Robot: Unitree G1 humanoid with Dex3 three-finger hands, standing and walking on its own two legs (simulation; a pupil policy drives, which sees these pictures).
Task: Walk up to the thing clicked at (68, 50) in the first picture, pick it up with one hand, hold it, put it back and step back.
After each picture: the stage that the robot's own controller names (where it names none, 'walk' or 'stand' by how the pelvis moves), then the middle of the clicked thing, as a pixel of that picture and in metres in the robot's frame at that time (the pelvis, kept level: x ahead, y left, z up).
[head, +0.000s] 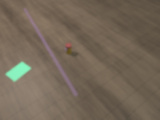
stand; (68, 48) +1.28 +0.10 -0.72
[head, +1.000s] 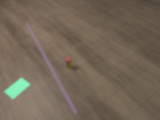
walk; (68, 62) +1.17 +0.20 -0.71
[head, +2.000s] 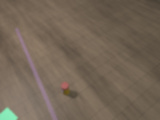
walk; (65, 88) +0.74 +0.18 -0.71
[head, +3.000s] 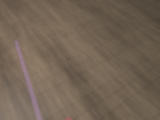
walk; out of the picture +0.46 +0.07 -0.70
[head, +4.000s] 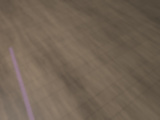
stand; out of the picture +0.37 +0.10 -0.72
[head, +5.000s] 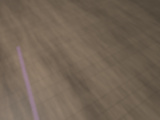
stand; out of the picture +0.36 +0.08 -0.72
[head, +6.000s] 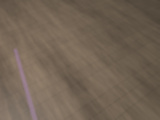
stand; out of the picture +0.38 +0.10 -0.73
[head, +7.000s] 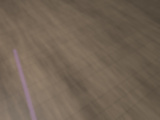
stand; out of the picture +0.36 +0.10 -0.73
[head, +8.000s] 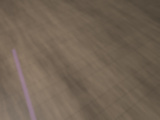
go down; out of the picture +0.36 +0.10 -0.73
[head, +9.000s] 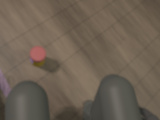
go down; (37, 57) +0.46 +0.12 -0.32
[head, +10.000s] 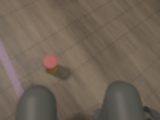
approach; (50, 64) +0.46 +0.10 -0.32
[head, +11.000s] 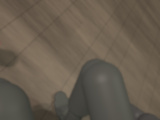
close in; out of the picture +0.47 +0.16 -0.23
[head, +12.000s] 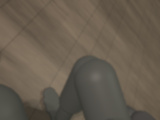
close; out of the picture +0.46 +0.17 -0.23
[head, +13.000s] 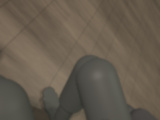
lift; out of the picture +0.46 +0.17 -0.23
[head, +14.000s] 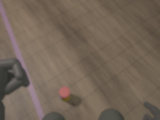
lift; (64, 94) +0.43 +0.08 -0.51
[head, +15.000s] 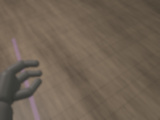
go down; out of the picture +0.39 +0.07 -0.67
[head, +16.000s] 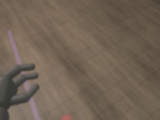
stand; out of the picture +0.40 +0.08 -0.66
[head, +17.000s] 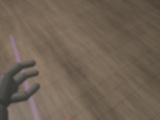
stand; out of the picture +0.40 +0.08 -0.67
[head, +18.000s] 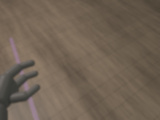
stand; out of the picture +0.39 +0.08 -0.68
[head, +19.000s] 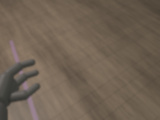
stand; out of the picture +0.39 +0.08 -0.68
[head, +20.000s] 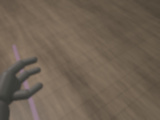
stand; out of the picture +0.39 +0.07 -0.68
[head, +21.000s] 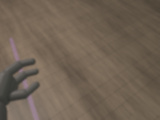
stand; out of the picture +0.39 +0.08 -0.68
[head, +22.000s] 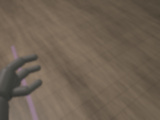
stand; out of the picture +0.39 +0.07 -0.68
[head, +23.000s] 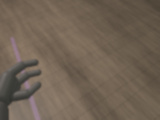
stand; out of the picture +0.39 +0.07 -0.68
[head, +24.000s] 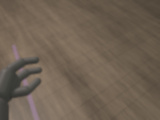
stand; out of the picture +0.38 +0.07 -0.69
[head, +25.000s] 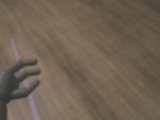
stand; out of the picture +0.39 +0.07 -0.68
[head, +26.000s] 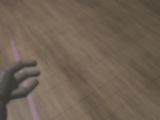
stand; out of the picture +0.39 +0.07 -0.68
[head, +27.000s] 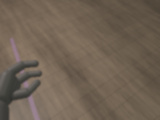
stand; out of the picture +0.39 +0.07 -0.68
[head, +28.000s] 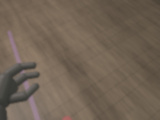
stand; out of the picture +0.39 +0.08 -0.66
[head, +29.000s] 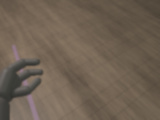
stand; out of the picture +0.39 +0.07 -0.68
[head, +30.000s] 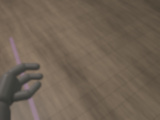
stand; out of the picture +0.39 +0.08 -0.68
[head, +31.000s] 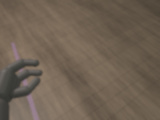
stand; out of the picture +0.39 +0.08 -0.68
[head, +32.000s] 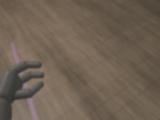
stand; out of the picture +0.39 +0.08 -0.68
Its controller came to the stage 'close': yes
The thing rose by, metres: 0.00
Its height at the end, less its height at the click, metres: +0.00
